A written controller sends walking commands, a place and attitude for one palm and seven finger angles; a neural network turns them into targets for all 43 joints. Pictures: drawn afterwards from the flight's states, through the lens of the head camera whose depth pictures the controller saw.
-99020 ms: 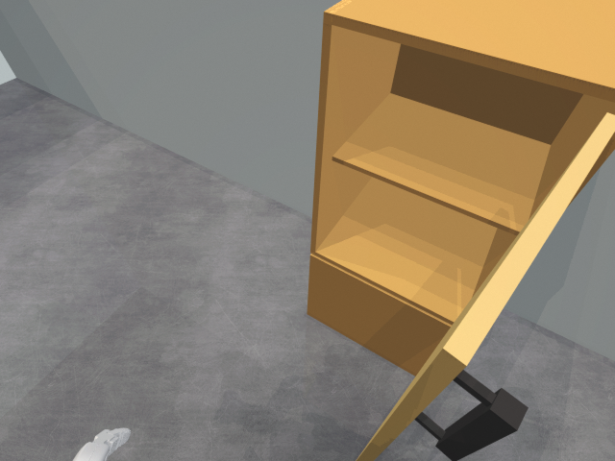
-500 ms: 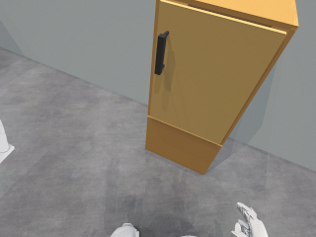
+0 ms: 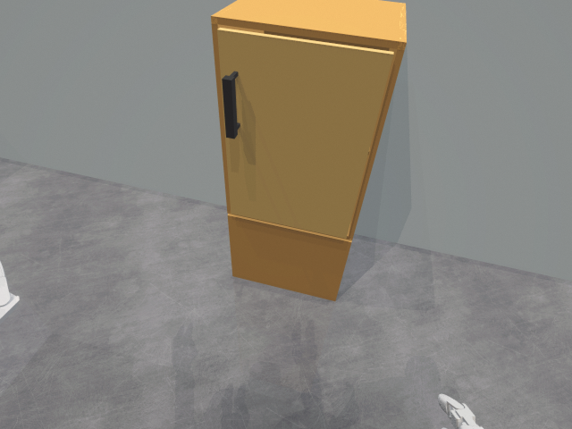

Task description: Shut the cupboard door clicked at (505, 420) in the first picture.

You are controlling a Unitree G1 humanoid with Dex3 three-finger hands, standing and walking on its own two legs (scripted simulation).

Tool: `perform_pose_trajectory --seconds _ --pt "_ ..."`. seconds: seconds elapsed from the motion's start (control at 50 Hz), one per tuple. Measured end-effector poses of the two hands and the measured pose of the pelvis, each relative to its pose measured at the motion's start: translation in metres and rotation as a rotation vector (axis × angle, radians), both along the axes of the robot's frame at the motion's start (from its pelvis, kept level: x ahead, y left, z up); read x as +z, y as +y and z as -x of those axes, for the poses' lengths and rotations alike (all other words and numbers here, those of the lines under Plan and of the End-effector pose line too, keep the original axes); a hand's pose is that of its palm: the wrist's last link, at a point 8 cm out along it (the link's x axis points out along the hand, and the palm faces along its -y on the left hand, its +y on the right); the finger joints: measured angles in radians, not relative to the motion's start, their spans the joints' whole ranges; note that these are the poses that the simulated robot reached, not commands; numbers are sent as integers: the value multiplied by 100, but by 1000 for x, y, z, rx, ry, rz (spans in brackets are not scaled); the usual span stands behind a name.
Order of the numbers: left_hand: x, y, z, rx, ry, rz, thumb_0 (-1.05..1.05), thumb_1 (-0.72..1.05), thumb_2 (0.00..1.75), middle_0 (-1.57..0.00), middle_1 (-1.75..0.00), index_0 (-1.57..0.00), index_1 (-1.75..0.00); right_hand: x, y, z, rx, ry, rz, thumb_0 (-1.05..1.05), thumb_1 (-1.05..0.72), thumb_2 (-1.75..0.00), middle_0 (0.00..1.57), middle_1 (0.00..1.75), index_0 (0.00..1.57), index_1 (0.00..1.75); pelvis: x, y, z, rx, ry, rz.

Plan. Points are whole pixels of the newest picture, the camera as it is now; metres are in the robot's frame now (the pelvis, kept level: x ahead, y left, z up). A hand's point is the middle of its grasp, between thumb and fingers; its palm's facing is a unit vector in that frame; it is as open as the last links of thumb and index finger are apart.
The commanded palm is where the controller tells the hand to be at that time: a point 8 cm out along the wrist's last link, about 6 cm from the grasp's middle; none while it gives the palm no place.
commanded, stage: stop stepping back and stand still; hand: left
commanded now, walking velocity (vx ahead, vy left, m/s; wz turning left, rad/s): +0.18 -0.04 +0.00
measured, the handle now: (233, 105) +0.87 +0.11 +0.06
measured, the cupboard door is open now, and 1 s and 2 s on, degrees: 0 0 0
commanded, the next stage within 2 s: let the arm hang, fingers relaxed in 0.56 s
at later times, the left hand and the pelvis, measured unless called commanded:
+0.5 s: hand out of the picture +0.14 +0.25 +0.19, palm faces +0.36 -0.79 -0.50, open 7.4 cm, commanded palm +0.09 +0.30 +0.18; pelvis -0.07 +0.01 +0.00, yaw -4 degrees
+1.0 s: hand out of the picture +0.03 +0.21 -0.16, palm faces +0.07 -0.99 -0.15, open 6.8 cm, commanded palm none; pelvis -0.05 +0.04 +0.00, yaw +1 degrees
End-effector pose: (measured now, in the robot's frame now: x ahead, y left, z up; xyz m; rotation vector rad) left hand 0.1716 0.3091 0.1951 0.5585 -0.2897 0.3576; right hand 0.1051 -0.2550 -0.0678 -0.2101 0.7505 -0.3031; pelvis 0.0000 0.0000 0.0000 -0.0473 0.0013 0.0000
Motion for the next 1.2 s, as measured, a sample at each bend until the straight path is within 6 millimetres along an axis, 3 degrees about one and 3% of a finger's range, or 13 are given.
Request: perform_pose_trajectory --seconds 0.08,0.16,0.28,0.4,0.5,0.66,0.7,0.78,0.84,0.9,0.92,1.02,1.2 --pt "-7 -5 38 2 13 17 2 89 90 -22 -30 -22 -30 -5 -9 38 5 97 34 1 -90 -89 20 30 20 30 1 3 16 -48 -17 -24" --pt "-7 1 51 6 -116 52 2 88 90 -22 -30 -22 -30 -10 -8 56 16 132 90 1 -90 -89 20 30 20 30 -6 14 21 -45 -20 -7" --pt "-12 16 32 27 -145 78 2 88 90 -21 -30 -21 -30 -14 19 55 -8 22 35 1 -90 -89 20 30 20 30 -12 21 49 -51 -56 -23" --pt "4 -13 48 -66 -56 -12 2 89 90 -21 -30 -21 -30 -8 48 54 39 -50 -96 1 -90 -89 20 30 21 30 -2 11 60 -64 -29 -29" --pt "9 -22 74 -69 -25 -62 2 88 90 -22 -30 -22 -30 -23 44 54 94 33 -103 1 -90 -89 20 30 21 30 -2 10 66 -66 -24 -47" --pt "-2 18 68 113 10 36 1 88 90 -22 -30 -22 -30 -16 22 51 71 94 -20 1 -90 -89 20 30 21 30 10 21 52 -39 -6 -68" --pt "-31 25 52 108 114 65 1 89 90 -21 -30 -21 -30 -21 21 44 116 110 -21 1 -90 -89 20 30 20 30 6 28 50 -8 2 -62" --pt "-160 22 36 94 608 237 0 90 91 -20 -30 -20 -30 -50 27 34 155 163 -35 1 -90 -89 20 30 20 30 -13 43 52 7 13 -53" --pt "-251 -11 68 79 998 379 1 91 90 -20 -30 -20 -30 -59 41 38 155 207 -69 1 -90 -89 20 30 20 29 -14 45 53 -3 -5 -59" --pt "-307 -52 120 38 1272 507 1 91 90 -20 -30 -20 -30 -58 57 49 149 269 -99 0 -90 -89 20 30 20 29 -9 44 52 -3 -15 -62" --pt "-317 -60 135 53 1310 567 1 92 90 -20 -30 -20 -30 -56 62 55 149 298 -102 0 -90 -89 20 30 20 29 -7 43 52 3 -17 -62" --pt "-329 -41 161 152 1338 628 -7 101 90 -22 -30 -21 -30 -52 77 84 143 439 -109 0 -91 -89 20 30 20 30 2 43 52 12 -21 -41" --pt "-324 -5 218 254 1550 566 -1 94 90 -21 -30 -21 -30 -57 84 123 40 510 -133 0 -92 -89 20 30 20 30 11 63 51 -16 -34 -32"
